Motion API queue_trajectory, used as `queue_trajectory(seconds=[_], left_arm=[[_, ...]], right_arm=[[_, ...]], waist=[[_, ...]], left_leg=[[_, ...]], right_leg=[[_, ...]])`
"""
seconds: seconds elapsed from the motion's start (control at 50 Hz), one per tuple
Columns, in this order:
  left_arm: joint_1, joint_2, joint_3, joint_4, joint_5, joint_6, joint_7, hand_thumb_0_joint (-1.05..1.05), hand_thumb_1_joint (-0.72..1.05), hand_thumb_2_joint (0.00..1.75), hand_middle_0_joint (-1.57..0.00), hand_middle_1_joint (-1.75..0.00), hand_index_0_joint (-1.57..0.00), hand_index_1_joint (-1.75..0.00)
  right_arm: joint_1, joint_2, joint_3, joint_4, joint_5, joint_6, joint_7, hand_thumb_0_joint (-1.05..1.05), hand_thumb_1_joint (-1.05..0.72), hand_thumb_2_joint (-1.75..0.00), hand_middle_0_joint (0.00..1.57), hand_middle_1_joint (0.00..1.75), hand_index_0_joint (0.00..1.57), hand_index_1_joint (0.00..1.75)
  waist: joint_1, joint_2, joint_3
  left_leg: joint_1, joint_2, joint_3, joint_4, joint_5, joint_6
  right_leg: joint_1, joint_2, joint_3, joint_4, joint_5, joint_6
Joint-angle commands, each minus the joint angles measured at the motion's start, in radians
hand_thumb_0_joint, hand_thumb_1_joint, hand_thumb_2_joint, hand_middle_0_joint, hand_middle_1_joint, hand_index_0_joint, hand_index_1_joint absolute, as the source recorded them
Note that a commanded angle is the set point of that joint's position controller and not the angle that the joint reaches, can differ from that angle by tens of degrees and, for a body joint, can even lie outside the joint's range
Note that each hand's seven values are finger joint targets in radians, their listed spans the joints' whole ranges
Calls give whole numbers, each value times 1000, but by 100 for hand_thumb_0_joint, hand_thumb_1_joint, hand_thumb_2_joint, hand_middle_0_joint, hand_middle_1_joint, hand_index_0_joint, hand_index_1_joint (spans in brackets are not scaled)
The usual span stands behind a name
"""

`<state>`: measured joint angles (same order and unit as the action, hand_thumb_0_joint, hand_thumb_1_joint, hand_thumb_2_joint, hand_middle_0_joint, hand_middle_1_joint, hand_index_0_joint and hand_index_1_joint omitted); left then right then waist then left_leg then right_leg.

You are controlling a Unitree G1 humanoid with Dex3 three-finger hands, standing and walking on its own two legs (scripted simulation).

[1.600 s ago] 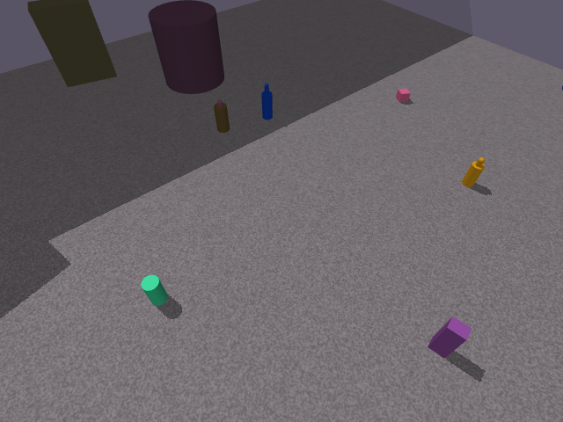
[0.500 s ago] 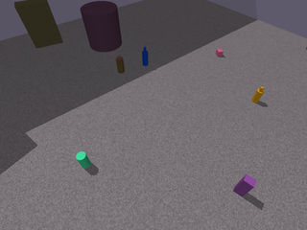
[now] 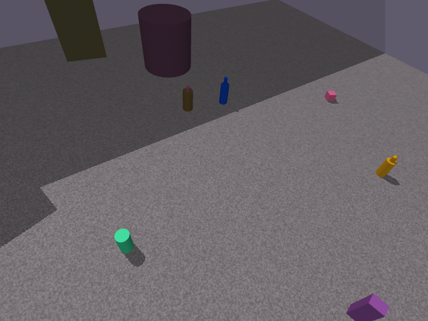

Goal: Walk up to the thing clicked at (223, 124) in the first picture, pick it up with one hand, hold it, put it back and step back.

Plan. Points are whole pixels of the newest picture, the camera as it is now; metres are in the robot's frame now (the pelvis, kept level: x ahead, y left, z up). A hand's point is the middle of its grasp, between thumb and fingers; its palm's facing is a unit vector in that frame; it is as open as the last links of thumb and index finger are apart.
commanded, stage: walk up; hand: left
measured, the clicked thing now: (187, 97) +1.61 +0.19 -0.67
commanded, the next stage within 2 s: none
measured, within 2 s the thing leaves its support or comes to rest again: neither
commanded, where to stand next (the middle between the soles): +1.28 -0.03 m, yaw +2 degrees
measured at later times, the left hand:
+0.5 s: hand (129, 203) +0.39 +0.22 -0.12, palm faces +0.00 -0.93 -0.36, open 7.4 cm
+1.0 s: hand (124, 158) +0.57 +0.28 -0.15, palm faces -0.06 -0.94 -0.33, open 7.4 cm
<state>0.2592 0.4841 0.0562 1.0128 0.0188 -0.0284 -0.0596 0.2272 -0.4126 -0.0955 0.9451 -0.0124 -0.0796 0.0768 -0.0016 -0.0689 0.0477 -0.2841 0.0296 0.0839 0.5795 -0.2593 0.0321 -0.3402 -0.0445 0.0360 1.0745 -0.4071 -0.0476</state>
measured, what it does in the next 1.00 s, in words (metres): walks ahead: right foot, then left foot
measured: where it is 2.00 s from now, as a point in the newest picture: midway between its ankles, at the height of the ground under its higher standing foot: (217, 175)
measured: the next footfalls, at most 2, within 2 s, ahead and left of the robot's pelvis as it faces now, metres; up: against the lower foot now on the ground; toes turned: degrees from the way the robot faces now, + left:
right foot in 0.36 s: +0.37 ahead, -0.16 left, +0.00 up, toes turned -4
left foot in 0.76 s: +0.58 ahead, +0.12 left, +0.00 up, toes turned +8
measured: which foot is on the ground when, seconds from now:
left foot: down 0.00-0.38, up 0.40-0.74, down 0.76-1.00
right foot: up 0.00-0.34, down 0.36-0.78, up 0.80-1.00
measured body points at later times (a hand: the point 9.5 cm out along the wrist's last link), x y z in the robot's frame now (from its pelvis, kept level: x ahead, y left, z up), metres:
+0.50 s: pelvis +0.27 -0.04 +0.00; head +0.29 -0.05 +0.45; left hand +0.39 +0.27 -0.09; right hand +0.32 -0.36 -0.13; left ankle +0.19 +0.10 -0.65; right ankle +0.33 -0.15 -0.73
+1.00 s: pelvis +0.53 +0.01 +0.01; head +0.54 +0.03 +0.46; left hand +0.57 +0.33 -0.12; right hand +0.61 -0.31 -0.08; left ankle +0.54 +0.12 -0.73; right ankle +0.58 -0.15 -0.67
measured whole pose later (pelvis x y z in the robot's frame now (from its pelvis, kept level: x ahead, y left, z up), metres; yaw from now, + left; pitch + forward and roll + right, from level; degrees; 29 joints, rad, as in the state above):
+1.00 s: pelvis +0.53 +0.01 +0.01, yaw +0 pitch -2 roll +0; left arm 0.31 0.46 0.05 0.92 0.01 -0.04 -0.07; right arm 0.28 -0.39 -0.05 0.85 0.00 -0.11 0.06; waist 0.00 -0.08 0.07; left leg -0.20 0.04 0.14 0.48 -0.24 0.03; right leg -0.50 -0.09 0.02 0.96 -0.31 -0.01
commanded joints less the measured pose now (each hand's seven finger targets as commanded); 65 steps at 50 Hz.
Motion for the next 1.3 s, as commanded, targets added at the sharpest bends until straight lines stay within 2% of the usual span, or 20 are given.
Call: queue_trajectory(seconds=[0.0, 0.1, 0.24, 0.32, 0.36, 0.4, 0.48, 0.66, 0.7, 0.72, 0.74, 0.76, 0.78, 0.88, 0.98, 1.12, 1.16, 1.18, 1.22, 1.28], left_arm=[[-18, 194, 48, -93, -7, -37, -18, 0, 90, 90, -20, -30, -20, -30], [-135, 163, 52, -154, 3, -30, -45, 0, 90, 90, -20, -30, -20, -30], [-259, 103, 49, -191, -5, -43, -47, 0, 90, 90, -20, -30, -20, -30], [30, 161, 90, -125, -1, -52, -18, 0, 90, 90, -20, -30, -20, -30], [180, 313, 126, -133, -12, -60, 2, 0, 90, 90, -20, -30, -20, -30], [53, 253, 107, -165, -37, -60, 13, 0, 90, 90, -20, -30, -20, -30], [-44, 175, 75, -201, -21, -75, 16, 0, 90, 90, -20, -30, -20, -30], [-13, 205, 75, -233, -8, -80, -5, 0, 90, 90, -20, -30, -20, -30], [-40, 208, 71, -241, -2, -75, -3, 0, 90, 90, -20, -30, -20, -30], [-11, 169, 53, -243, 0, -73, 1, 0, 90, 90, -20, -30, -20, -30], [37, 108, 31, -243, -11, -67, 8, 0, 90, 90, -20, -30, -20, -30], [71, 62, 22, -248, -25, -63, 12, 0, 90, 90, -20, -30, -20, -30], [59, 188, 44, -225, -17, -55, 29, 0, 90, 90, -20, -30, -20, -30], [122, 165, 45, -142, -20, -48, 6, 0, 90, 90, -20, -30, -20, -30], [2, 138, 43, -184, -3, -36, -21, 0, 90, 90, -20, -30, -20, -30], [-91, 105, 52, -199, -5, -45, -35, 0, 90, 90, -20, -30, -20, -30], [-9, 122, 64, -171, -4, -51, -25, 0, 90, 90, -20, -30, -20, -30], [81, 158, 82, -149, -3, -60, -14, 0, 90, 90, -20, -30, -20, -30], [194, 320, 119, -158, -8, -72, 11, 0, 90, 90, -20, -30, -20, -30], [56, 238, 93, -192, -29, -65, 23, 0, 90, 90, -20, -30, -20, -30]], right_arm=[[18, -283, -48, -75, 12, -30, -32, 0, -90, -90, 20, 30, 20, 30], [53, -292, -50, -90, 11, -45, -29, 0, -90, -90, 20, 30, 20, 30], [114, -279, -48, -97, 9, -41, -39, 0, -90, -90, 20, 30, 20, 30], [130, -227, -26, -122, 1, -28, -51, 0, -90, -90, 20, 30, 20, 30], [171, -187, -7, -156, 24, -30, -58, 0, -90, -90, 20, 30, 20, 30], [91, -242, -17, -119, 25, -26, -62, 0, -90, -90, 20, 30, 20, 30], [148, -211, -17, -85, 8, -8, -28, 0, -90, -90, 20, 30, 20, 30], [-32, -172, -30, -137, -8, -17, 7, 0, -90, -90, 20, 30, 20, 30], [55, -194, -42, -113, -9, -24, -2, 0, -90, -90, 20, 30, 20, 30], [157, -242, -61, -80, -16, -30, -12, 0, -90, -90, 20, 30, 20, 30], [284, -305, -82, -55, -34, -37, -27, 0, -90, -90, 20, 30, 20, 30], [294, -384, -95, -85, -29, -41, -40, 0, -90, -90, 20, 30, 20, 30], [221, -397, -98, -108, 14, -36, -41, 0, -90, -90, 20, 30, 20, 30], [60, -257, -38, -146, 18, -42, -43, 0, -90, -90, 20, 30, 20, 30], [84, -280, -42, -158, 12, -50, -41, 0, -90, -90, 20, 30, 20, 30], [94, -279, -42, -160, 12, -34, -44, 0, -90, -90, 20, 30, 20, 30], [77, -268, -37, -169, 14, -26, -52, 0, -90, -90, 20, 30, 20, 30], [105, -226, -20, -170, 11, -23, -53, 0, -90, -90, 20, 30, 20, 30], [156, -163, 10, -190, 23, -17, -54, 0, -90, -90, 20, 30, 20, 30], [109, -233, -10, -133, 28, -7, -56, 0, -90, -90, 20, 30, 20, 30]], waist=[[-7, 196, 30], [-32, 190, 72], [-44, 151, 47], [104, 11, -155], [141, -224, -252], [104, -19, -110], [10, -63, -6], [40, -39, 3], [-29, 13, -46], [-79, 134, -110], [-136, 332, -177], [-120, 441, -165], [-104, 242, -152], [0, 207, -25], [-24, 205, 19], [-25, 190, -16], [32, 130, -52], [73, 24, -123], [112, -253, -160], [62, -61, -38]], left_leg=[[107, 251, -330, -432, -257, 159], [150, 243, -247, -472, -206, 184], [177, 214, -120, -341, 254, 135], [49, 106, -4, 208, 468, 70], [-397, -86, -35, 680, -237, 14], [-357, 28, -188, 745, -146, 18], [-245, 84, -124, 494, -36, -3], [-87, 65, -4, 16, 158, -36], [97, 42, 6, -21, 127, -17], [282, 21, -13, -22, 61, 10], [416, 130, -174, -137, -139, 57], [480, 387, -717, -330, -304, 116], [380, 431, -775, -368, -366, 181], [122, 266, -247, -340, -6, 154], [144, 265, -168, -372, 26, 198], [145, 219, -74, -243, 199, 139], [92, 202, -44, -81, 252, 111], [44, 142, 4, 141, 283, 83], [-372, -57, 1, 586, -245, 3], [-353, 55, -144, 626, -132, 11]], right_leg=[[-238, -86, 29, -73, 121, 43], [-280, -107, -9, -279, 230, 58], [-95, -47, -98, -484, 343, 12], [404, 33, -147, -553, 214, -48], [694, -412, 617, -783, 34, -234], [424, -362, 416, -782, 158, -247], [153, -218, 123, -829, 184, -180], [89, -182, -8, -807, 65, -153], [40, -189, -15, -673, 160, -128], [-29, -140, -56, -468, 285, -98], [-139, -50, -133, -136, 234, -58], [-383, 108, -64, 71, -129, -6], [-362, 43, 71, 139, -113, -17], [-222, -62, 42, -10, 77, 25], [-261, -95, -26, -213, 154, 56], [-51, -24, -116, -468, 275, 16], [124, 5, -130, -518, 278, 1], [293, 17, -114, -571, 210, -20], [512, -388, 596, -830, -64, -169], [304, -304, 341, -794, 98, -206]])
